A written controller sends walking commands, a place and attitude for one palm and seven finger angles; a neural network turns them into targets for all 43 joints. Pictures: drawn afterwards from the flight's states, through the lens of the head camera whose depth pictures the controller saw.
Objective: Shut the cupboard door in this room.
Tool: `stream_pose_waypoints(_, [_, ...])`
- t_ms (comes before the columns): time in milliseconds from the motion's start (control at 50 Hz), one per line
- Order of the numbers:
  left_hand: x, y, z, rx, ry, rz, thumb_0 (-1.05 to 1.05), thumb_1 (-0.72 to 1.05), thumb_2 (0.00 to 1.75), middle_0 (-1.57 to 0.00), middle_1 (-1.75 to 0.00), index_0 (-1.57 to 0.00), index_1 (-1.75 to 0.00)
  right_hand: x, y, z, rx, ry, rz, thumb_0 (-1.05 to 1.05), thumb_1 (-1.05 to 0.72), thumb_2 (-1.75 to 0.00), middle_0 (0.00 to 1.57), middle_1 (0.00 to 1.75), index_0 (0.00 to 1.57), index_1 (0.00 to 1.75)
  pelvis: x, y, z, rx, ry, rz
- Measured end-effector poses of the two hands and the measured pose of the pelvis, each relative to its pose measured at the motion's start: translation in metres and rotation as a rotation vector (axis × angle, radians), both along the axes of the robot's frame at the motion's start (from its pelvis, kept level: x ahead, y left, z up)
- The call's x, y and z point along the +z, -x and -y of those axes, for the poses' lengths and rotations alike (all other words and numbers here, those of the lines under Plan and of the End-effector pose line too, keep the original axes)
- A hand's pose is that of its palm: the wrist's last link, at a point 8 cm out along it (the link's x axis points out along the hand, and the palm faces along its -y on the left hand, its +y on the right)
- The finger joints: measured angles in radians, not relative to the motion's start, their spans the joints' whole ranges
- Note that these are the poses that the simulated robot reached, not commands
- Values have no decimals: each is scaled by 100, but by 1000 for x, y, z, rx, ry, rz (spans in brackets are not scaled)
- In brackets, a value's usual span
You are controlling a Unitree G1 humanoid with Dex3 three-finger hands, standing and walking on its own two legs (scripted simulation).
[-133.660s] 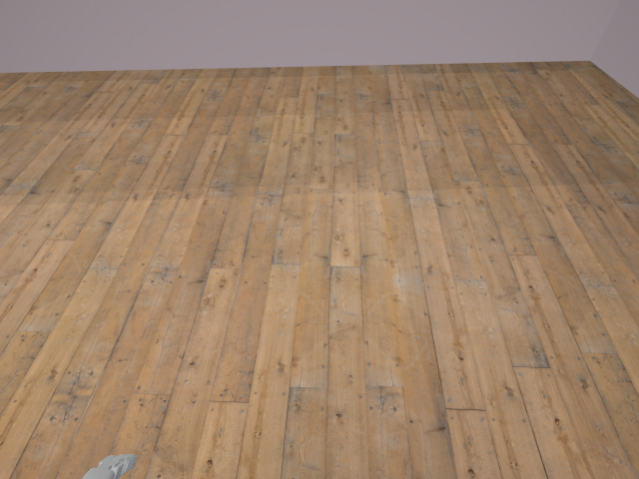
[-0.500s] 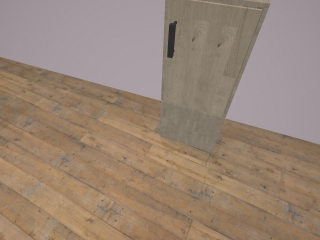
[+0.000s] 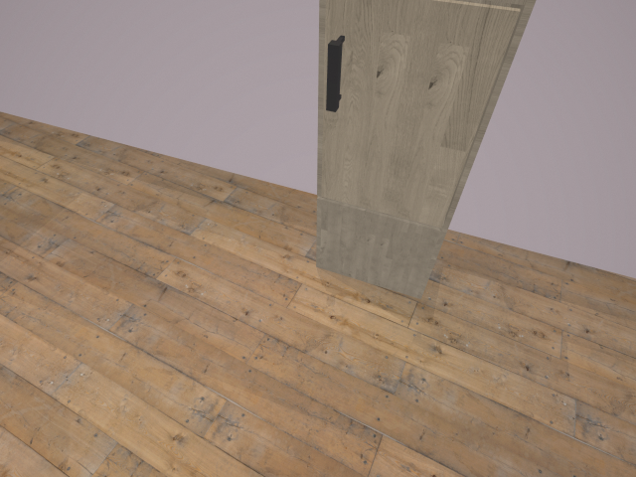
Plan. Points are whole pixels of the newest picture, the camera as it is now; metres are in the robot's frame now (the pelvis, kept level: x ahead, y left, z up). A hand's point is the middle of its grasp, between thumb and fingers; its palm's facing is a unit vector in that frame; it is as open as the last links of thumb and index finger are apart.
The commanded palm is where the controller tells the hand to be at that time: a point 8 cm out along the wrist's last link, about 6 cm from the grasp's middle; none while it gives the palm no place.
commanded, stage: look to check the result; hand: left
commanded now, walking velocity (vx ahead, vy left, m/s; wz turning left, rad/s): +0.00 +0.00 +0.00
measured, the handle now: (336, 74) +0.95 +0.01 +0.06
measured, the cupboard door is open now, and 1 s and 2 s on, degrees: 0 0 0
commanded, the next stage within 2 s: stand and wait in 0.16 s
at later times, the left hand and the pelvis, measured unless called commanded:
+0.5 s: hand out of the picture +0.06 +0.21 -0.16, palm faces +0.00 -0.96 -0.27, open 7.3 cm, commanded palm none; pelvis +0.01 -0.01 +0.00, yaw +0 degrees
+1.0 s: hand out of the picture +0.06 +0.22 -0.16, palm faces -0.01 -0.96 -0.27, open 7.3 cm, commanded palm none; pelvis +0.02 +0.00 +0.00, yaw +0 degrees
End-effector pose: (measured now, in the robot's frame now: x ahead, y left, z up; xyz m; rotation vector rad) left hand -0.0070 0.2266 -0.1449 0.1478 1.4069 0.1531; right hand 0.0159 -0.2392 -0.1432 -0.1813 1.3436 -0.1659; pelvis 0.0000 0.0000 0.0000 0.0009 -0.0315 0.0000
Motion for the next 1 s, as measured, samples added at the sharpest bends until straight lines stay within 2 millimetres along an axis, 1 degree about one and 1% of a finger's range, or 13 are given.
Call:
stream_pose_waypoints(220, [7,-36,-12,-29,-36,70,0,91,90,-20,-30,-20,-30,3,-16,11,10,12,21,0,-91,-90,20,30,20,30,1,-7,4,0,1,1])
stream_pose_waypoints(400, [13,-55,-25,-43,-69,105,0,91,90,-20,-30,-20,-30,5,-22,19,14,24,23,0,-91,-90,20,30,20,30,2,-12,5,0,1,4])
stream_pose_waypoints(520, [15,-60,-29,-48,-78,109,0,91,90,-20,-30,-20,-30,7,-26,25,19,37,25,0,-91,-90,20,30,20,30,3,-13,5,1,1,4])
stream_pose_waypoints(700, [15,-61,-31,-50,-78,101,0,91,90,-20,-30,-20,-30,11,-35,32,26,56,36,0,-91,-90,20,30,20,30,4,-15,5,0,1,4])
stream_pose_waypoints(1000, [16,-64,-36,-51,-84,94,0,91,90,-20,-30,-20,-30,14,-48,36,43,65,49,0,-90,-90,20,30,20,30,4,-19,5,3,2,0])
